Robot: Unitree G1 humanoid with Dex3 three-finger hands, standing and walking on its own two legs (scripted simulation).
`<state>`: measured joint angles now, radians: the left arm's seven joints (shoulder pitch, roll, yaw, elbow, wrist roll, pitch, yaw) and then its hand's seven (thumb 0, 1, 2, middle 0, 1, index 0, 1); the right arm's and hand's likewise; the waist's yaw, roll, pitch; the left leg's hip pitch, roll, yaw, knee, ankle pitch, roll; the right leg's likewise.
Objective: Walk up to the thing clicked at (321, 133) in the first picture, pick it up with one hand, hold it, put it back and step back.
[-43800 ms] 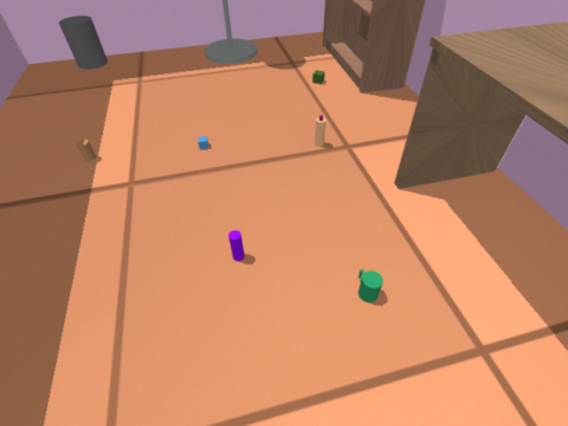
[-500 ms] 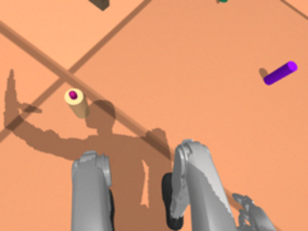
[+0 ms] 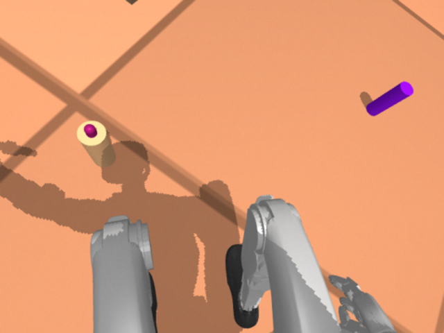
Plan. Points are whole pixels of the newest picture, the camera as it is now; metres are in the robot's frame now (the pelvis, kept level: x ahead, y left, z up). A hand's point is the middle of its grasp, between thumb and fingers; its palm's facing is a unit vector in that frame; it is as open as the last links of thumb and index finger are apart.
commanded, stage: approach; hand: left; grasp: from the side
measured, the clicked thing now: (97, 144) +0.52 +0.23 -0.28
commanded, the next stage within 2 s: close in in 0.42 s
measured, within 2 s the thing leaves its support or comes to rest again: neither
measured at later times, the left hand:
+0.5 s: hand (31, 143) +0.48 +0.32 -0.18, palm faces +0.13 -0.99 +0.03, open 17.3 cm
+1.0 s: hand (84, 148) +0.49 +0.25 -0.24, palm faces +0.15 -0.99 +0.01, open 17.7 cm
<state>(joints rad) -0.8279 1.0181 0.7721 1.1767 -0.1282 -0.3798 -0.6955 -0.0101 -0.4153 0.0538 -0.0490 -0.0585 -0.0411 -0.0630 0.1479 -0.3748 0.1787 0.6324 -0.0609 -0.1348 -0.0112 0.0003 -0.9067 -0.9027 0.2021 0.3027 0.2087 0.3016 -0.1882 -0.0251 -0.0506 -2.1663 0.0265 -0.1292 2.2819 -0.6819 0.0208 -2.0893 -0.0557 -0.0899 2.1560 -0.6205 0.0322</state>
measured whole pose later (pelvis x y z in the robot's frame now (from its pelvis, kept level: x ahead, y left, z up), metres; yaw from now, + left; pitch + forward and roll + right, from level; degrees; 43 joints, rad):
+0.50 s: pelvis +0.00 +0.00 -0.06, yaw -5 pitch +23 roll -14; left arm -0.81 1.00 0.73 1.39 -0.11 -0.74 -0.53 -0.01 -0.51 0.06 -0.05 -0.09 -0.04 -0.10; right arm 0.00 -0.39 0.36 0.57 -0.21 -0.07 0.04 0.00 -0.91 -0.90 0.20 0.30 0.21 0.30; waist -0.29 -0.17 0.17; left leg -2.25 0.03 -0.24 2.52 -0.71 0.02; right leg -2.14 -0.02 -0.16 2.31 -0.60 0.05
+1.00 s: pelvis -0.01 +0.01 -0.08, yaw -8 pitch +16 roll -18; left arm -0.81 0.97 0.54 1.55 -0.10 -1.00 -0.21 -0.01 -0.59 0.02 -0.05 -0.07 -0.06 -0.07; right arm -0.10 -0.40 0.53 0.53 -0.34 0.02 0.10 -0.01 -0.95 -0.91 0.20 0.30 0.21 0.30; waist -0.33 -0.24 0.29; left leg -2.23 0.03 -0.34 2.63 -0.72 0.02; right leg -2.08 0.01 -0.23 2.35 -0.57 0.08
